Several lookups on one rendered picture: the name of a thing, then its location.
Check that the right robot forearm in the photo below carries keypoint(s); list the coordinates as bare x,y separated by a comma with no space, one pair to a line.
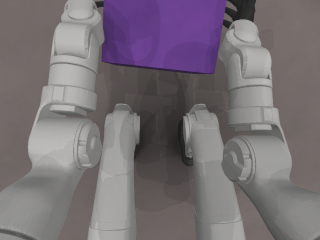
249,82

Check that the right robot foot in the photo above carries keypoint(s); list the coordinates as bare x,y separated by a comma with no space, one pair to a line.
188,161

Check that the right robot upper arm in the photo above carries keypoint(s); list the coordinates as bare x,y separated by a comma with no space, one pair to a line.
261,166

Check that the carton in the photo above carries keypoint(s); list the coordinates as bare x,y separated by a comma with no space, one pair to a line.
169,35

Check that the left robot hand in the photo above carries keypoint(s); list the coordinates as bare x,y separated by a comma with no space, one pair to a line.
99,4

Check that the left robot upper arm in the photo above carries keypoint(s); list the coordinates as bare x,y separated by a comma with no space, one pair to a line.
36,206

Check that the left robot forearm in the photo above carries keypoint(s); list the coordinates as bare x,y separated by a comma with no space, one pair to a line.
73,63

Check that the right robot hand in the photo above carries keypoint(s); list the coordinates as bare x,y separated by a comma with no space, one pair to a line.
245,11

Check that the right robot shin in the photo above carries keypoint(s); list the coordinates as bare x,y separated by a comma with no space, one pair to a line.
188,150

